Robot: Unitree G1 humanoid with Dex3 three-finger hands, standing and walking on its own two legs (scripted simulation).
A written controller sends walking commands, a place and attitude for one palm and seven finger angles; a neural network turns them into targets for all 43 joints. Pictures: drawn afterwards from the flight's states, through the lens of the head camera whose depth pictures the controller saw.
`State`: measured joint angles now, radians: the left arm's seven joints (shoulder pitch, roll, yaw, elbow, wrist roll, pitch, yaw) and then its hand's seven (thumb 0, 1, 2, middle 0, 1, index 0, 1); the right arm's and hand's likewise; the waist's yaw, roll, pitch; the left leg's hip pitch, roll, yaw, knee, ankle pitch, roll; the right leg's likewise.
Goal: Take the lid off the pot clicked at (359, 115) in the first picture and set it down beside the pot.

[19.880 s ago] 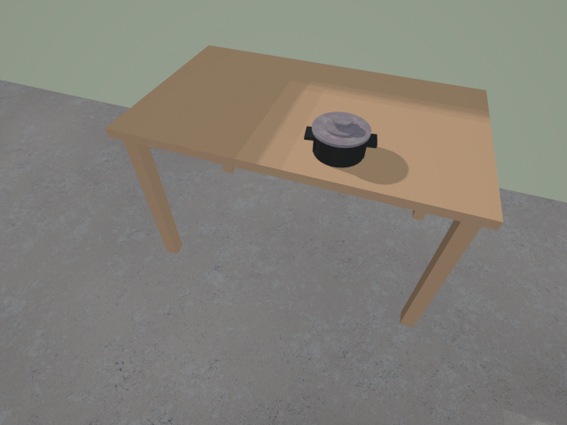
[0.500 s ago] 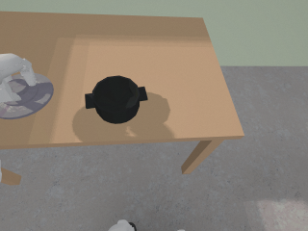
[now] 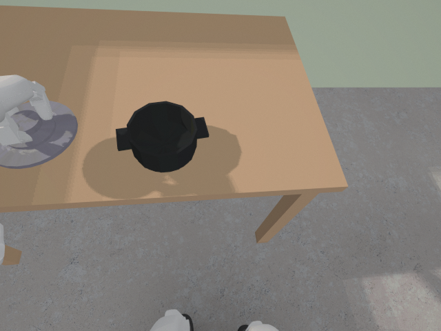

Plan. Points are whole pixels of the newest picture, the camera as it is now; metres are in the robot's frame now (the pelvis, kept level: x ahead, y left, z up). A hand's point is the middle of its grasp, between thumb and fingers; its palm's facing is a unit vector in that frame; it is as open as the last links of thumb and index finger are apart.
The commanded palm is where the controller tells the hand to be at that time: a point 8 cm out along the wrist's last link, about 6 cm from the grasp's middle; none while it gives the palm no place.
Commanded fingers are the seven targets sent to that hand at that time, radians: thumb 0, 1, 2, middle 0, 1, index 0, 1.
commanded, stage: lower the lid onto the table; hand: left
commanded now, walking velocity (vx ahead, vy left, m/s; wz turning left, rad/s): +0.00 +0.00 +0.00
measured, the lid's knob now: (24, 123) +0.49 +0.34 +0.03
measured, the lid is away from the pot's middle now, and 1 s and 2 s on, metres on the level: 0.24 0.25 0.25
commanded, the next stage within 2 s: open the fingers wide in 1.12 s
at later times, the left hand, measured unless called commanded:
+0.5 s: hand (25, 139) +0.46 +0.33 +0.02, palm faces -0.48 -0.10 -0.87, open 8.0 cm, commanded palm +0.53 +0.32 +0.08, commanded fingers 0.00 0.63 0.99 -0.68 -1.07 -0.74 -1.12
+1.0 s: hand (35, 139) +0.48 +0.33 -0.01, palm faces -0.48 -0.10 -0.87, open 8.0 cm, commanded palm +0.54 +0.31 +0.05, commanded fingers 0.00 0.63 0.99 -0.68 -1.07 -0.74 -1.12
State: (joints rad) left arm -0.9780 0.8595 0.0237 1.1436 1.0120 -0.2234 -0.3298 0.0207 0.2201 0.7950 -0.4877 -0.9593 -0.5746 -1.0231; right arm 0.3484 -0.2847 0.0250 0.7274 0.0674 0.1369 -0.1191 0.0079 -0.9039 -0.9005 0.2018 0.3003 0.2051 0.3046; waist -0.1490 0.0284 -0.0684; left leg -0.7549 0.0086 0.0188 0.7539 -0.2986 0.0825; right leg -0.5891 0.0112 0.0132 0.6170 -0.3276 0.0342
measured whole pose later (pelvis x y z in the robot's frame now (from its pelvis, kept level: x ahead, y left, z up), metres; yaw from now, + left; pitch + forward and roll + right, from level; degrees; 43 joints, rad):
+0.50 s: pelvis -0.01 +0.01 -0.01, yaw -1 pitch +19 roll -6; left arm -0.98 0.87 0.00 1.18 1.03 -0.24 -0.29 0.02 0.22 0.80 -0.49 -0.96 -0.58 -1.02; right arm 0.36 -0.28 0.04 0.72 0.06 0.13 -0.13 0.01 -0.90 -0.90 0.20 0.30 0.21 0.30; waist -0.17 0.03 -0.08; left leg -0.86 0.02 0.01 0.84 -0.32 0.09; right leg -0.69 0.02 0.01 0.70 -0.35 0.02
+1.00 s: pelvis -0.01 +0.02 -0.03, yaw -2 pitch +23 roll -7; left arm -1.04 0.86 0.02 1.21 1.08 -0.18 -0.24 0.02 0.22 0.80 -0.49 -0.96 -0.57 -1.02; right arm 0.36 -0.27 0.04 0.70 0.04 0.16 -0.11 0.01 -0.90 -0.90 0.20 0.30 0.21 0.30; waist -0.19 0.05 -0.08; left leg -0.98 0.02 0.01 0.93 -0.35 0.10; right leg -0.80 0.03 0.01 0.78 -0.38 0.02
